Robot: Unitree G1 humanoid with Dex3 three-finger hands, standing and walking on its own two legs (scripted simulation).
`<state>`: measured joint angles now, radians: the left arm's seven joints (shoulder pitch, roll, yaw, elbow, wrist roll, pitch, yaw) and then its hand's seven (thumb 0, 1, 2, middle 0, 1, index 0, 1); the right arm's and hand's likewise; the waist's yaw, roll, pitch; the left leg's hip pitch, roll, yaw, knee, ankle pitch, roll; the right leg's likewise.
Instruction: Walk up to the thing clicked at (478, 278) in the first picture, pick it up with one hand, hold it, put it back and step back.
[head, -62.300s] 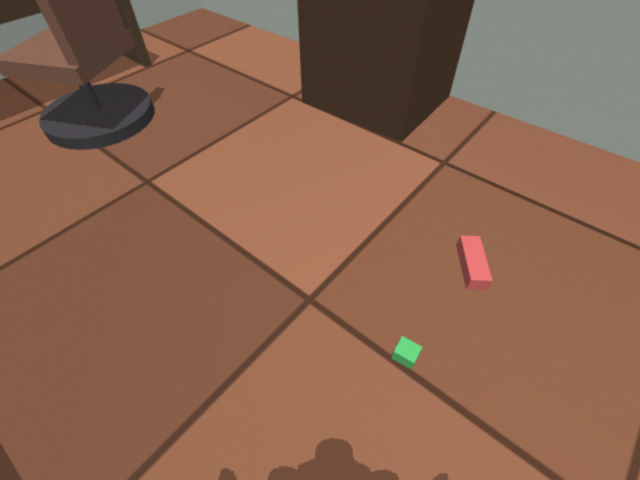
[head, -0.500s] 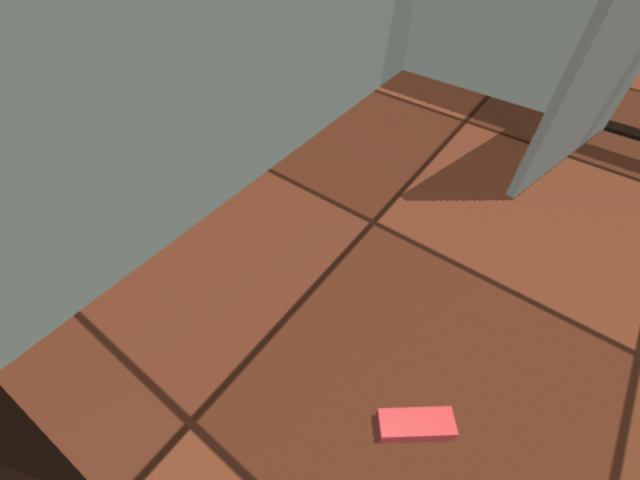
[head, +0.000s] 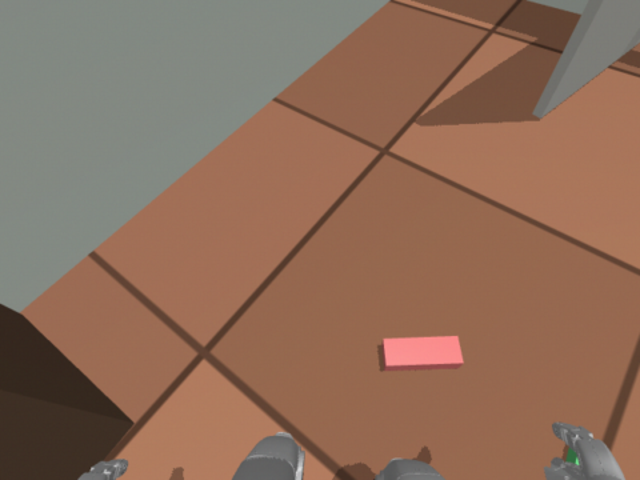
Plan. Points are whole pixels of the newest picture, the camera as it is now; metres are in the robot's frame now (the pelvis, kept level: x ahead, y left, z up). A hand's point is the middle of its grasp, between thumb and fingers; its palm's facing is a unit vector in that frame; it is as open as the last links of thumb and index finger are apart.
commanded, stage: step back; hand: right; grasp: from above
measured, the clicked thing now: (420, 353) +0.45 -0.21 -0.73
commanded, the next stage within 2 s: none
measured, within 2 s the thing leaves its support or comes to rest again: neither
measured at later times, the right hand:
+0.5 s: hand out of the picture +0.03 -0.25 -0.14, palm faces -0.09 +0.91 -0.41, open 7.4 cm
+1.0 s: hand out of the picture -0.11 -0.28 -0.15, palm faces -0.01 +0.94 -0.34, open 7.4 cm
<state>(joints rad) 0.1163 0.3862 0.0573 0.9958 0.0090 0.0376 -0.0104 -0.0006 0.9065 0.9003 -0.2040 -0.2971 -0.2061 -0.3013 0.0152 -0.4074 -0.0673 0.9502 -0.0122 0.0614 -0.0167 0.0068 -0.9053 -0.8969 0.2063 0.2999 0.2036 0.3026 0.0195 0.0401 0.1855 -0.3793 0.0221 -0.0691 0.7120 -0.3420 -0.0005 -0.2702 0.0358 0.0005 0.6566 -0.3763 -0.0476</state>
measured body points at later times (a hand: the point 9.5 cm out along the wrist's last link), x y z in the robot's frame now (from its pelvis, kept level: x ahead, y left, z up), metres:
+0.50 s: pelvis -0.08 +0.01 +0.00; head -0.04 +0.03 +0.45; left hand +0.00 +0.32 -0.13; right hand +0.04 -0.29 -0.11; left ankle -0.08 +0.11 -0.72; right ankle -0.05 -0.10 -0.69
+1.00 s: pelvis -0.22 -0.02 +0.01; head -0.17 -0.05 +0.46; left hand -0.14 +0.29 -0.09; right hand -0.11 -0.33 -0.12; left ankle -0.25 +0.14 -0.62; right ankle -0.19 -0.12 -0.72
